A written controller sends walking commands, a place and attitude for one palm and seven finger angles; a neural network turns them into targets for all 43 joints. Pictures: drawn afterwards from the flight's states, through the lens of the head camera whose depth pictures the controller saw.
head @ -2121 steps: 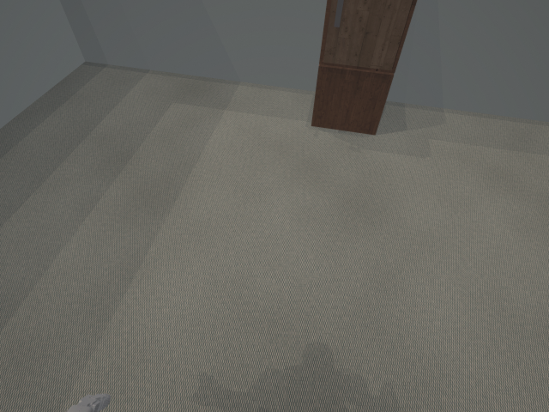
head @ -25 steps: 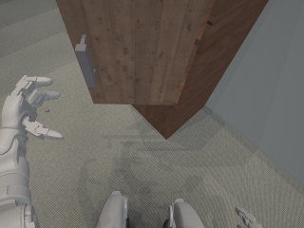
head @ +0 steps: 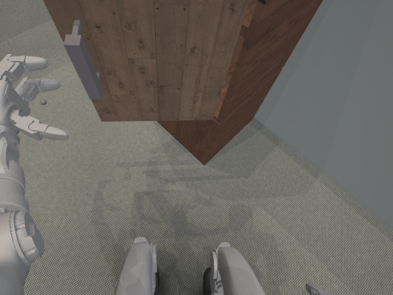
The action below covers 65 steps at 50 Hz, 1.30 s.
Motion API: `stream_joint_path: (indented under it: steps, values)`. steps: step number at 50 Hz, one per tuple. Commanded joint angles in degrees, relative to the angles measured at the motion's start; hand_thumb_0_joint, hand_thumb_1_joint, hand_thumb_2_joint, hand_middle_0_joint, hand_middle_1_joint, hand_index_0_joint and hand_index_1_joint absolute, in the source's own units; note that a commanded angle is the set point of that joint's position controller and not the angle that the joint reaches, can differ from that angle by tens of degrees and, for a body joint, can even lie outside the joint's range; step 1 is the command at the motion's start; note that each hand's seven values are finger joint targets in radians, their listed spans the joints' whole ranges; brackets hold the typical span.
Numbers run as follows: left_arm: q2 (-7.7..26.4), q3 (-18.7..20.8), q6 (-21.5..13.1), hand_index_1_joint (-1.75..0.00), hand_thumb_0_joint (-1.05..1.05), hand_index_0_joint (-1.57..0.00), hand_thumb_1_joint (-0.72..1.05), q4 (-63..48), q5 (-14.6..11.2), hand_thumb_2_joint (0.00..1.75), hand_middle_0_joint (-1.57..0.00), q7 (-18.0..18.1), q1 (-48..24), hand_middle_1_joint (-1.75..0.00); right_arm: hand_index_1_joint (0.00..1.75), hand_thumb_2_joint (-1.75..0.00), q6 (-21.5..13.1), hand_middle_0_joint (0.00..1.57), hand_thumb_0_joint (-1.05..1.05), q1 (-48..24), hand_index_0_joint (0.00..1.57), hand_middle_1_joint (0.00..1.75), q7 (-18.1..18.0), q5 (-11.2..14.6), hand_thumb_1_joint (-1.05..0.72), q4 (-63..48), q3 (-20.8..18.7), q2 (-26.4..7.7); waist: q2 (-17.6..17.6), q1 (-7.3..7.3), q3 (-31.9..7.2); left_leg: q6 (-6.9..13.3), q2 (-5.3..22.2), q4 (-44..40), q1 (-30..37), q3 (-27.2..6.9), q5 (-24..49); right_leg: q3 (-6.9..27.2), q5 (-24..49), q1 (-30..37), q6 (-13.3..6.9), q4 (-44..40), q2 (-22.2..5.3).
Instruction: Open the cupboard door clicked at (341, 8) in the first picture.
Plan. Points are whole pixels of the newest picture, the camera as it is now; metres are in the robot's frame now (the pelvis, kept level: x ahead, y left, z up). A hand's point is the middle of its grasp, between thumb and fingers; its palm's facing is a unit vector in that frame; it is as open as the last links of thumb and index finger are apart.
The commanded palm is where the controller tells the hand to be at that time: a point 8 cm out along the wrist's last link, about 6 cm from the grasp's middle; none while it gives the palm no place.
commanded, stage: move the hooked fingers beside the handle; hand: left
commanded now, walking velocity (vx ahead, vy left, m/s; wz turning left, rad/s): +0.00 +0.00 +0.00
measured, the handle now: (87, 62) +0.56 +0.22 +0.05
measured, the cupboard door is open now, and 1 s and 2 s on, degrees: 49 49 49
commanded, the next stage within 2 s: slide the fingers in behind the handle in 1.12 s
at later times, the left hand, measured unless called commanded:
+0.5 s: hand (52, 80) +0.51 +0.28 +0.05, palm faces +0.05 -1.00 -0.02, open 14.0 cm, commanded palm +0.50 +0.31 +0.05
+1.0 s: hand (47, 83) +0.51 +0.29 +0.05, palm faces +0.07 -1.00 -0.02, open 14.0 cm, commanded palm +0.49 +0.31 +0.05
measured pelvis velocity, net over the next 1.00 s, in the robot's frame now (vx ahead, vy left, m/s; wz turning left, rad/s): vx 0.01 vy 0.01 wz -0.02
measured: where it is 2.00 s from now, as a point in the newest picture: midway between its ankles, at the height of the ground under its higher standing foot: outside the picture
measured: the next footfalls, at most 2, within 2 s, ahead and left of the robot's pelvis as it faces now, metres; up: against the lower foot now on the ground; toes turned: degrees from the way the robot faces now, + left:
none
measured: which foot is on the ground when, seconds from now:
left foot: down 0.00-1.00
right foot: down 0.00-1.00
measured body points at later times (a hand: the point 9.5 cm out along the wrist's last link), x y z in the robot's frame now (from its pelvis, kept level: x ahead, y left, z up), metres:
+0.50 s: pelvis +0.00 +0.00 -0.01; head +0.18 +0.04 +0.40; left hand +0.50 +0.33 +0.06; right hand +0.02 -0.27 -0.11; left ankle +0.06 +0.11 -0.62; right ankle +0.02 -0.13 -0.62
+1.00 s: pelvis +0.01 +0.01 -0.01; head +0.17 +0.05 +0.41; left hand +0.50 +0.34 +0.05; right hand +0.04 -0.27 -0.11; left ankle +0.06 +0.11 -0.62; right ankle +0.02 -0.13 -0.62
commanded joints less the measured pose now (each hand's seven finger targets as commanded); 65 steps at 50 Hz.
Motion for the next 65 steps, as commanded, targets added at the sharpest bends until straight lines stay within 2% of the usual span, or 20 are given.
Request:
stream_joint_path:
  steps: [1, 5, 10, 14, 16, 19, 21, 23, 27, 34, 39, 42, 43, 46, 50, 53, 56, 61, 63, 65]
  values:
    - [21.42, 5.09, -3.36, -1.20, 0.00, -0.30, -0.50, -10.71, -0.43, 0.30, -0.30, 0.62, -23.29, -1.20, 0.30, -0.90, -0.58, 0.20, 0.00, 8.16, 0.20, 0.30, -0.84, -0.13, -0.90, -3.31, -3.72, -11.36, 9.03, -0.17, -29.47, 1.37, -2.04, -6.73, 27.07, -3.24, 15.70, 1.99, 13.04, 5.20, -1.46, -9.03, 2.37]
    - [21.41, 4.03, -3.10, -1.20, 0.00, -0.30, -0.50, -9.56, 0.38, 0.30, -0.30, 0.57, -25.23, -1.20, 0.30, -0.90, -0.04, 0.20, 0.00, 8.78, 0.20, 0.30, -0.55, -0.20, -0.90, -3.06, -3.49, -11.34, 9.76, -0.90, -29.87, 1.45, -1.80, -5.92, 26.93, -3.30, 16.64, 2.08, 13.78, 4.32, -1.34, -8.66, 2.64]
    - [24.62, 5.51, -1.69, -1.20, 0.00, -0.30, -0.50, -7.53, 1.13, 0.30, -0.30, 0.63, -27.35, -1.20, 0.30, -0.90, 0.71, 0.20, 0.00, 9.77, 0.20, 0.30, -0.49, -0.28, -0.90, -3.12, -3.10, -11.80, 10.09, -1.44, -30.20, 1.50, -1.51, -5.22, 25.99, -3.69, 17.96, 1.73, 14.74, 3.78, -1.28, -8.00, 2.73]
    - [24.34, 3.88, -1.34, -1.20, 0.00, -0.30, -0.50, -7.49, 1.71, 0.30, -0.30, 0.99, -32.38, -1.20, 0.30, -0.90, 0.97, 0.20, 0.00, 10.39, 0.20, 0.30, -0.43, -0.42, -0.90, -2.76, -2.73, -11.77, 11.45, -3.13, -29.42, 1.65, -1.37, -4.60, 25.96, -4.11, 17.10, 1.55, 13.45, 1.25, -1.34, -7.85, 2.96]
    - [26.77, 5.52, -1.11, -1.20, 0.00, -0.30, -0.50, -6.33, 2.40, 0.30, -0.30, 1.24, -31.38, -1.20, 0.30, -0.90, 1.27, 0.20, 0.00, 10.82, 0.20, 0.30, -0.42, -0.51, -0.90, -2.70, -2.70, -12.06, 11.98, -2.36, -31.05, 1.46, -1.26, -4.34, 26.26, -4.19, 18.07, 1.57, 13.89, 1.70, -1.36, -7.72, 2.95]
    - [23.16, 3.18, -0.80, -1.20, 0.00, -0.30, -0.50, -6.51, 2.49, 0.30, -0.30, 1.21, -30.00, -1.20, 0.30, -0.90, 1.60, 0.20, 0.00, 11.29, 0.20, 0.30, 0.04, -0.70, -0.90, -2.96, -2.80, -11.91, 13.43, -2.46, -31.00, 1.22, -1.20, -5.03, 29.28, -5.01, 19.05, 0.82, 13.32, -0.91, -1.70, -7.51, 2.99]
    - [22.85, 3.05, -0.21, -1.20, 0.00, -0.30, -0.50, -6.17, 2.42, 0.30, -0.30, 1.37, -29.42, -1.20, 0.30, -0.90, 2.03, 0.20, 0.00, 11.36, 0.20, 0.30, 0.19, -0.69, -0.90, -3.16, -2.82, -12.02, 12.39, -2.49, -30.56, 1.15, -1.07, -5.46, 28.87, -5.12, 18.24, 0.64, 12.93, -0.70, -1.41, -7.94, 2.86]
    - [25.06, 4.81, 0.03, -1.20, 0.00, -0.30, -0.50, -7.33, 2.52, 0.30, -0.30, 1.73, -29.24, -1.20, 0.30, -0.90, 2.30, 0.20, 0.00, 11.49, 0.20, 0.30, 0.16, -0.77, -0.90, -3.28, -2.84, -12.05, 12.93, -1.96, -31.49, 1.25, -1.08, -5.40, 28.34, -4.82, 18.84, 0.80, 13.74, 0.73, -1.37, -7.82, 2.81]
    - [24.06, 5.07, -1.23, -1.20, 0.00, -0.30, -0.50, -11.44, 2.65, 0.30, -0.30, 2.71, -29.19, -1.20, 0.30, -0.90, 2.59, 0.20, 0.00, 11.82, 0.20, 0.30, 0.59, -0.97, -0.90, -3.13, -3.24, -11.63, 14.18, -1.42, -34.15, 0.82, -0.95, -5.78, 32.44, -5.37, 22.14, 0.43, 15.08, 0.52, -1.55, -7.66, 2.95]
    - [23.51, 4.60, -1.37, -1.20, 0.00, -0.30, -0.50, -8.39, 2.81, 0.30, -0.30, 3.84, -29.77, -1.20, 0.30, -0.90, 2.69, 0.20, 0.00, 11.52, 0.20, 0.30, 0.44, -0.80, -0.90, -2.65, -2.86, -11.51, 11.59, -2.68, -29.34, 1.22, -1.24, -6.27, 28.84, -4.83, 18.04, 0.76, 13.46, 1.16, -1.50, -8.72, 3.11]
    - [22.68, 4.01, -2.10, -1.20, 0.00, -0.30, -0.50, -8.53, 2.53, 0.30, -0.30, 3.04, -28.68, -1.20, 0.30, -0.90, 2.65, 0.20, 0.00, 11.34, 0.20, 0.30, 0.44, -0.86, -0.90, -2.75, -2.95, -11.39, 13.71, -2.28, -30.50, 0.88, -1.19, -6.01, 31.29, -5.02, 20.94, 0.54, 14.97, 0.52, -1.78, -8.28, 3.10]
    - [21.11, 2.44, -1.36, -1.20, 0.00, -0.30, -0.50, -6.55, 2.15, 0.30, -0.30, 2.23, -28.18, -1.20, 0.30, -0.90, 2.79, 0.20, 0.00, 10.95, 0.20, 0.30, 0.42, -0.68, -0.90, -2.86, -2.85, -11.46, 11.33, -3.12, -28.45, 1.18, -1.22, -5.72, 28.90, -4.61, 19.26, 0.74, 14.56, 0.72, -1.32, -8.80, 3.04]
    - [22.17, 3.17, -1.08, -1.20, 0.00, -0.30, -0.50, -6.13, 2.03, 0.30, -0.30, 2.11, -28.22, -1.20, 0.30, -0.90, 2.80, 0.20, 0.00, 10.89, 0.20, 0.30, 0.33, -0.61, -0.90, -2.90, -2.81, -11.57, 10.25, -3.09, -28.20, 1.37, -1.27, -5.62, 27.34, -4.35, 18.37, 0.87, 14.56, 1.95, -1.22, -8.92, 3.03]
    - [24.27, 4.97, -1.72, -1.20, 0.00, -0.30, -0.50, -8.29, 1.82, 0.30, -0.30, 1.66, -27.69, -1.20, 0.30, -0.90, 2.83, 0.20, 0.00, 10.87, 0.20, 0.30, 0.26, -0.63, -0.90, -3.23, -2.93, -11.65, 12.29, -1.83, -30.96, 1.12, -1.27, -5.42, 29.10, -4.37, 20.87, 0.87, 16.06, 2.58, -1.49, -8.07, 3.04]
    - [20.96, 2.98, -2.63, -1.20, 0.00, -0.30, -0.50, -10.66, 1.32, 0.30, -0.30, 1.62, -28.28, -1.20, 0.30, -0.90, 2.78, 0.20, 0.00, 10.56, 0.20, 0.30, 0.57, -0.64, -0.90, -2.94, -3.24, -11.45, 13.95, -2.11, -31.45, 0.74, -1.08, -5.65, 32.65, -5.11, 21.76, 0.44, 15.33, -0.12, -1.57, -8.13, 3.05]
    - [21.28, 3.28, -2.18, -1.20, 0.00, -0.30, -0.50, -9.70, 1.16, 0.30, -0.30, 1.64, -28.04, -1.20, 0.30, -0.90, 2.82, 0.20, 0.00, 10.31, 0.20, 0.30, 0.36, -0.47, -0.90, -2.68, -3.24, -11.53, 11.73, -2.58, -29.99, 1.09, -1.27, -5.84, 30.22, -4.72, 19.65, 0.68, 14.80, 1.33, -1.41, -8.76, 3.04]
    - [23.29, 4.34, -2.19, -1.20, 0.00, -0.30, -0.50, -9.72, 1.33, 0.30, -0.30, 1.87, -29.18, -1.20, 0.30, -0.90, 2.65, 0.20, 0.00, 10.28, 0.20, 0.30, 0.14, -0.54, -0.90, -2.55, -3.03, -11.70, 12.71, -2.20, -30.37, 1.09, -1.38, -5.69, 29.88, -4.67, 18.99, 0.91, 14.33, 1.49, -1.50, -8.59, 3.00]
    - [21.32, 2.34, -2.69, -1.20, 0.00, -0.30, -0.50, -9.61, 1.78, 0.30, -0.30, 2.19, -30.90, -1.20, 0.30, -0.90, 2.31, 0.20, 0.00, 10.05, 0.20, 0.30, 0.18, -0.70, -0.90, -2.23, -2.95, -11.54, 14.28, -2.76, -30.09, 0.73, -1.13, -5.88, 31.76, -5.54, 18.55, 0.47, 13.04, -1.12, -1.75, -8.35, 3.05]
    - [19.50, 1.13, -2.15, -1.20, 0.00, -0.30, -0.50, -8.40, 1.57, 0.30, -0.30, 2.09, -29.99, -1.20, 0.30, -0.90, 2.28, 0.20, 0.00, 10.13, 0.20, 0.30, 0.18, -0.65, -0.90, -2.22, -2.98, -11.52, 12.43, -3.23, -29.23, 0.90, -1.22, -6.06, 30.64, -5.36, 17.50, 0.39, 12.73, -0.71, -1.60, -8.63, 3.01]
    - [18.06, 0.47, -2.34, -1.20, 0.00, -0.30, -0.50, -9.97, 1.30, 0.30, -0.30, 2.11, -29.77, -1.20, 0.30, -0.90, 2.20, 0.20, 0.00, 10.29, 0.20, 0.30, 0.28, -0.80, -0.90, -2.36, -3.18, -11.50, 14.35, -2.66, -31.49, 0.62, -1.20, -6.30, 33.61, -5.87, 19.48, 0.16, 13.33, -1.61, -1.77, -8.34, 2.84]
